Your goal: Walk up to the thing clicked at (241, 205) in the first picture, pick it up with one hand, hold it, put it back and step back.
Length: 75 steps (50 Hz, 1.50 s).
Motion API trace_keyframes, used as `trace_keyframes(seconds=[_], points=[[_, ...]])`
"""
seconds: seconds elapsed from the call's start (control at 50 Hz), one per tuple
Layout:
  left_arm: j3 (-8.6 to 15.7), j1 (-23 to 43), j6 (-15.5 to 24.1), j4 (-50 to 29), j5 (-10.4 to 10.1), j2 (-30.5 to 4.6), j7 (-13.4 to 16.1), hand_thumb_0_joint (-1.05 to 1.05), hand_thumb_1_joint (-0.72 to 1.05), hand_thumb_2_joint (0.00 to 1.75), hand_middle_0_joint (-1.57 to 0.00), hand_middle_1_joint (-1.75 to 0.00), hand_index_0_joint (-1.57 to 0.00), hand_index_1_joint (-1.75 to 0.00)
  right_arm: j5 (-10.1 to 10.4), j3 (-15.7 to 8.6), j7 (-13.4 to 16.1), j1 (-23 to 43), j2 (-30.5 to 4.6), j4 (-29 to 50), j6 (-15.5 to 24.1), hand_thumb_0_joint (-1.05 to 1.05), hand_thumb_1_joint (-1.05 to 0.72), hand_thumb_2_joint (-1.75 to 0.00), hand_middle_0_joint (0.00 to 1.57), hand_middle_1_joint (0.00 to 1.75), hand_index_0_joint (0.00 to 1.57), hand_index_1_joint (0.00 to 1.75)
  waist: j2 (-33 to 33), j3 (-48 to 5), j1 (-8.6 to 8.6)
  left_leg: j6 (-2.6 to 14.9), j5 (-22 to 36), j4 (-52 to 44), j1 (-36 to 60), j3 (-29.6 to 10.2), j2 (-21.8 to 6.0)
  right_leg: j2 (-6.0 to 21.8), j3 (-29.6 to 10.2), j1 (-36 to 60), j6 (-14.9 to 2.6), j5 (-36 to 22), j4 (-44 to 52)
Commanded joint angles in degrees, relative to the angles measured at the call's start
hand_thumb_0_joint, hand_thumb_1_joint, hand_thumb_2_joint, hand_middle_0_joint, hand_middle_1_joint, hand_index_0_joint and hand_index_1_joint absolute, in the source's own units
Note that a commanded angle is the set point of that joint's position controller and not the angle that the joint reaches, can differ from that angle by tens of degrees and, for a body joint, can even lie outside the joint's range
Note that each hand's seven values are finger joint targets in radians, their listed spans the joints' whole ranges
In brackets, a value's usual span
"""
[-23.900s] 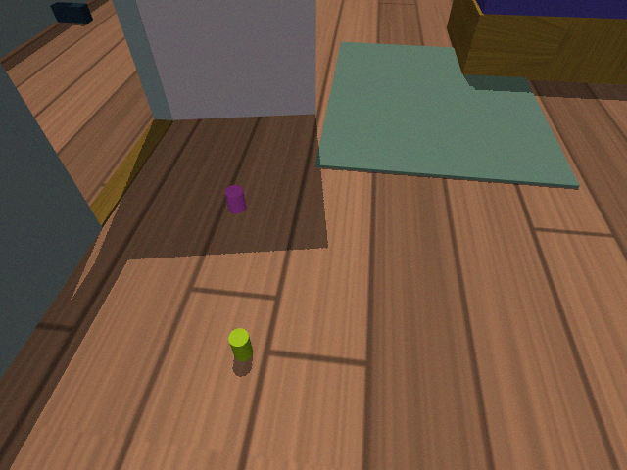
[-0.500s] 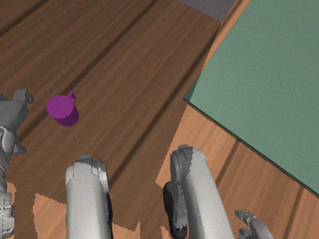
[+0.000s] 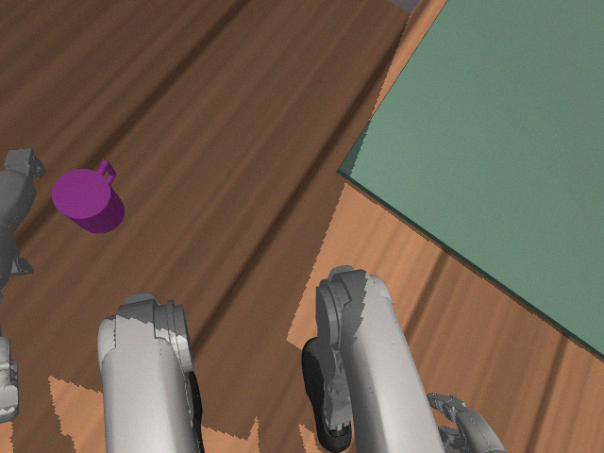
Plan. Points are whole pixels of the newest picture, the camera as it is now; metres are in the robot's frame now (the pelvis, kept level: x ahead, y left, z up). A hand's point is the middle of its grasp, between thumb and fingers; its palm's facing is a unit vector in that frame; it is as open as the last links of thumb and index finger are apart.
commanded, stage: rise first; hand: left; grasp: from above
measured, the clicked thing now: (96, 194) +0.52 +0.27 -0.30
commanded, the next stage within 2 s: approach in 0.40 s
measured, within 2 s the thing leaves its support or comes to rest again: neither
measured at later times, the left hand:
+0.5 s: hand (26, 222) +0.44 +0.32 -0.18, palm faces -0.45 -0.08 -0.89, open 14.1 cm
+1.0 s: hand (87, 155) +0.53 +0.25 -0.16, palm faces -0.35 -0.03 -0.94, open 14.0 cm
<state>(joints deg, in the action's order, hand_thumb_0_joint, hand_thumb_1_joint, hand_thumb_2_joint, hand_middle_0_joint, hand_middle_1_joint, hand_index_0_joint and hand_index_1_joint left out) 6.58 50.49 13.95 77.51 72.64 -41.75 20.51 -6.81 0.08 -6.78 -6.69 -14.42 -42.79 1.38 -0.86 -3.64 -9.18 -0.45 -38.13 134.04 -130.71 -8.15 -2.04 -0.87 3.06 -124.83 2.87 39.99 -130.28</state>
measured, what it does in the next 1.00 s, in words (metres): stands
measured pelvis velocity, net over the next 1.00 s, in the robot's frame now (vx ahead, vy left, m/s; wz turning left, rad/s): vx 0.00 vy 0.00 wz -0.03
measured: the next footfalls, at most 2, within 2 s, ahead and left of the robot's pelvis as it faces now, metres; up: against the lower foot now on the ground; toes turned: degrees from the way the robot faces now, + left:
none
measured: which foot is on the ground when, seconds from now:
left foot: down 0.00-1.00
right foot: down 0.00-1.00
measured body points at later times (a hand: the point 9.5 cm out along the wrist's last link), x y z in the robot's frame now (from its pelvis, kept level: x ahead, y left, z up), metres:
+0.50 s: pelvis +0.00 +0.00 -0.01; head +0.25 +0.07 +0.36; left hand +0.46 +0.32 -0.13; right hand +0.07 -0.28 -0.12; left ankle +0.08 +0.13 -0.32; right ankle +0.10 -0.13 -0.32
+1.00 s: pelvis +0.00 +0.00 -0.01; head +0.25 +0.05 +0.36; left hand +0.54 +0.25 -0.11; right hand +0.03 -0.28 -0.11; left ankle +0.08 +0.13 -0.32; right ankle +0.10 -0.13 -0.32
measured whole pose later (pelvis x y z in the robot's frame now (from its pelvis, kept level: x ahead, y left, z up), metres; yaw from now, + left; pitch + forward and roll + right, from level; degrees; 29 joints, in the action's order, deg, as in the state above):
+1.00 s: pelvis +0.00 +0.00 -0.01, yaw -2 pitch +36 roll -8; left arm 4.0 65.0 3.6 86.9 72.5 -41.7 24.9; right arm -7.9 5.0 -6.9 -9.4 -15.5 -41.2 1.5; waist 0.8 -2.6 -17.7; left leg -1.1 -38.9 136.6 -134.2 -9.5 -2.9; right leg -2.1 3.9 -129.1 2.8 39.4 -132.2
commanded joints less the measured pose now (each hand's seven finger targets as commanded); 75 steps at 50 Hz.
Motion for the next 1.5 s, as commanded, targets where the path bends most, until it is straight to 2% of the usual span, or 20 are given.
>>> trace_keyframes(seconds=[0.0, 0.12, 0.46, 0.48, 0.52, 0.64, 0.72, 0.76, 0.86, 0.92, 1.02, 1.1, 1.16, 1.2, 1.24, 1.3, 1.32, 1.42, 1.46, 1.48], points=[[2.4, 17.7, 0.0, -8.0, -1.1, -16.2, 2.5, 0.00, -0.54, 0.99, -0.06, -1.04, -0.07, -1.03, -0.4, -4.0, 0.5, -11.6, -13.8, 0.8, 0.6, 0.00, -0.90, -0.90, 0.20, 0.30, 0.20, 0.30, 14.7, -38.4, -0.77, 1.85, 7.7, -13.4, 31.4, 5.1, 1.0, -1.4, 5.2, 14.4, -4.70, -10.9, 13.1], [3.2, 15.8, 0.1, -6.2, -1.0, -17.3, 2.4, 0.00, -0.54, 0.99, -0.06, -1.05, -0.07, -1.04, -0.6, -3.3, 0.3, -11.8, -13.8, 0.8, 0.4, 0.00, -0.91, -0.90, 0.20, 0.30, 0.20, 0.30, 14.2, -38.7, -0.23, 2.00, 8.7, -12.3, 29.8, 5.7, 1.1, -1.6, 5.1, 16.2, -4.64, -11.9, 12.9], [2.8, 17.9, 0.6, -6.8, -1.3, -17.3, 3.4, 0.00, -0.53, 0.98, -0.06, -1.05, -0.08, -1.04, -1.3, -2.8, 0.1, -12.5, -14.8, 0.1, 0.5, 0.00, -0.91, -0.90, 0.20, 0.30, 0.20, 0.30, 16.6, -38.7, -1.62, 1.67, 9.4, -11.0, 30.3, 5.2, 1.1, -1.6, 5.8, 14.5, -4.66, -12.8, 11.2], [2.7, 16.6, 0.4, -5.6, -0.9, -17.5, 3.4, 0.00, -0.61, 1.06, -0.08, -0.99, -0.04, -1.03, -1.2, -2.6, 0.0, -12.6, -14.5, 0.1, 0.5, 0.00, -0.91, -0.91, 0.20, 0.30, 0.20, 0.30, 16.9, -38.3, -1.51, 1.58, 10.0, -11.1, 30.7, 5.1, 1.0, -1.7, 5.9, 14.8, -4.75, -13.2, 11.1], [1.5, 18.9, 0.3, -5.5, -0.9, -16.4, 3.4, 0.00, -0.52, 0.96, -0.06, -1.07, -0.08, -1.05, -1.3, -2.6, -0.1, -12.7, -14.7, -0.1, 0.5, 0.00, -0.91, -0.90, 0.20, 0.30, 0.20, 0.30, 16.7, -38.0, -2.79, 1.57, 10.0, -10.7, 30.6, 4.9, 0.9, -1.7, 6.1, 14.0, -4.76, -13.4, 10.9], [-3.3, 28.5, 0.6, -2.4, -1.1, -11.8, 4.7, 0.00, -0.50, 0.94, -0.06, -1.10, -0.09, -1.07, -1.9, -1.2, 0.1, -13.9, -15.0, -1.2, 1.5, 0.00, -0.91, -0.90, 0.20, 0.30, 0.20, 0.30, 14.9, -34.6, -7.78, 1.96, 7.4, -8.9, 27.1, 4.3, 0.6, -2.1, 6.6, 11.8, -4.39, -12.1, 11.6], [-4.3, 33.4, -0.7, -3.1, 0.1, -11.4, 6.2, 0.00, -0.50, 0.95, -0.06, -1.10, -0.09, -1.07, -2.5, -0.6, 0.3, -14.2, -15.4, -1.2, 2.0, 0.00, -0.91, -0.90, 0.20, 0.30, 0.20, 0.30, 20.7, -38.1, -8.43, 1.23, 8.3, -9.5, 31.6, 4.1, 0.6, -2.0, 7.3, 11.1, -4.65, -12.8, 10.4], [-3.7, 35.4, -2.3, -4.3, 0.9, -12.7, 7.1, 0.00, -0.51, 0.95, -0.06, -1.10, -0.09, -1.07, -2.4, -0.6, 0.5, -14.0, -15.7, -1.0, 1.8, 0.00, -0.91, -0.90, 0.20, 0.30, 0.20, 0.30, 24.5, -41.4, -7.81, 0.75, 9.3, -10.5, 34.1, 4.1, 0.6, -2.0, 7.4, 10.9, -4.95, -13.8, 9.6], [-0.6, 33.0, -8.7, 0.5, 1.3, -16.4, 8.0, 0.00, -0.54, 0.98, -0.06, -1.07, -0.07, -1.06, -1.8, 0.0, 0.4, -14.1, -16.1, 1.1, 1.0, 0.00, -0.91, -0.90, 0.20, 0.30, 0.20, 0.30, 24.6, -41.5, -6.20, 1.00, 10.8, -11.7, 33.1, 4.9, 0.7, -1.8, 6.7, 12.5, -5.28, -15.7, 9.7], [-1.1, 31.2, -12.1, 3.1, -0.5, -16.3, 6.8, 0.00, -0.54, 0.97, -0.06, -1.08, -0.07, -1.06, -1.2, 0.8, 0.4, -13.9, -15.5, 2.4, 0.3, 0.00, -0.91, -0.90, 0.20, 0.30, 0.20, 0.30, 20.3, -42.0, -6.34, 2.28, 11.6, -10.6, 28.9, 6.3, 0.7, -2.5, 5.6, 17.2, -4.56, -17.4, 12.2], [-2.0, 25.4, -14.1, 7.1, -5.4, -16.5, 0.7, 0.00, -0.50, 0.93, -0.06, -1.10, -0.09, -1.06, 0.1, 1.9, 0.5, -14.5, -14.7, 3.0, -0.6, 0.00, -0.90, -0.90, 0.20, 0.30, 0.20, 0.30, 9.5, -37.5, -6.53, 4.02, 11.2, -9.3, 19.0, 6.5, 0.8, -2.7, 3.9, 25.7, -3.10, -17.6, 14.3], [-2.3, 20.8, -11.6, 6.8, -6.9, -17.8, -4.7, 0.00, -0.48, 0.91, -0.06, -1.12, -0.10, -1.08, 0.3, 2.6, 0.5, -14.1, -15.1, 3.8, -1.2, 0.00, -0.90, -0.90, 0.20, 0.30, 0.20, 0.30, 6.7, -33.7, -5.89, 4.12, 9.2, -9.3, 16.1, 5.9, 1.0, -2.7, 3.8, 26.5, -3.03, -14.6, 13.8], [-1.2, 18.3, -7.1, 2.8, -7.7, -17.5, -5.9, 0.00, -0.47, 0.90, -0.06, -1.13, -0.11, -1.08, -0.1, 2.4, 0.4, -13.6, -15.0, 4.2, -1.2, 0.00, -0.90, -0.89, 0.20, 0.30, 0.20, 0.30, 8.3, -33.2, -4.86, 3.31, 7.5, -9.9, 17.8, 5.0, 1.2, -2.7, 4.9, 24.0, -3.69, -12.0, 12.7], [0.0, 20.7, -3.2, -3.4, -6.8, -18.6, -5.1, 0.00, -0.47, 0.90, -0.06, -1.12, -0.11, -1.08, -0.5, 2.2, 0.2, -14.1, -15.5, 4.1, -1.2, 0.00, -0.90, -0.89, 0.20, 0.30, 0.20, 0.30, 12.6, -35.6, -5.08, 2.45, 8.1, -9.4, 20.9, 4.6, 1.3, -2.8, 5.6, 22.3, -4.14, -12.1, 11.8], [1.0, 21.4, 0.2, -12.3, -5.5, -19.1, -3.5, 0.00, -0.48, 0.90, -0.06, -1.12, -0.10, -1.07, -0.5, 0.6, 0.3, -14.3, -15.6, 3.9, -1.2, 0.00, -0.90, -0.90, 0.20, 0.30, 0.20, 0.30, 19.1, -39.2, -3.89, 1.39, 9.2, -9.4, 27.0, 4.7, 1.1, -2.5, 5.8, 19.9, -4.69, -12.5, 11.1], [-0.3, 22.1, 2.8, -22.4, -4.3, -15.5, 0.0, 0.00, -0.50, 0.92, -0.06, -1.09, -0.09, -1.06, -0.5, -1.5, 0.5, -13.2, -15.4, 3.4, -0.9, 0.00, -0.91, -0.90, 0.20, 0.30, 0.20, 0.30, 25.9, -42.6, -4.14, 0.04, 9.0, -11.2, 34.6, 4.2, 0.7, -2.1, 6.6, 15.0, -5.31, -12.4, 9.7], [-0.7, 23.7, 2.6, -23.1, -4.1, -14.4, 1.3, 0.00, -0.50, 0.93, -0.06, -1.09, -0.09, -1.06, -0.5, -2.3, 0.5, -13.2, -15.7, 3.1, -0.8, 0.00, -0.91, -0.90, 0.20, 0.30, 0.20, 0.30, 26.0, -41.9, -5.16, -0.09, 7.9, -11.8, 35.6, 3.8, 0.6, -1.8, 6.7, 13.0, -5.31, -11.7, 9.7], [-5.7, 28.1, -0.9, -4.2, -2.1, -7.9, 5.8, 0.00, -0.53, 0.97, -0.06, -1.01, -0.07, -1.00, -1.4, -1.3, 1.3, -13.7, -15.2, -1.3, 0.4, 0.00, -0.90, -0.90, 0.20, 0.30, 0.20, 0.30, 19.3, -30.4, -9.50, 0.82, 2.9, -11.7, 28.8, 3.5, 0.8, -1.6, 7.5, 6.0, -4.88, -8.4, 11.5], [-7.0, 29.1, -2.2, 1.2, -1.4, -7.2, 6.8, 0.00, -0.49, 0.96, -0.06, -1.07, -0.09, -1.04, -1.8, -0.3, 1.0, -13.7, -15.4, -1.6, 1.0, 0.00, -0.90, -0.89, 0.20, 0.30, 0.20, 0.30, 17.8, -29.4, -10.16, 1.14, 3.4, -11.0, 27.3, 3.5, 1.0, -1.6, 7.5, 5.7, -5.03, -8.8, 11.3], [-6.5, 29.8, -2.8, 3.4, -0.9, -8.8, 7.2, 0.00, -0.49, 0.97, -0.06, -1.08, -0.09, -1.05, -1.9, 0.0, 1.0, -13.7, -15.9, -2.0, 1.3, 0.00, -0.90, -0.89, 0.20, 0.30, 0.20, 0.30, 16.7, -30.1, -9.43, 1.31, 3.9, -10.4, 26.8, 3.6, 1.0, -1.7, 7.4, 6.0, -4.97, -9.2, 11.2]])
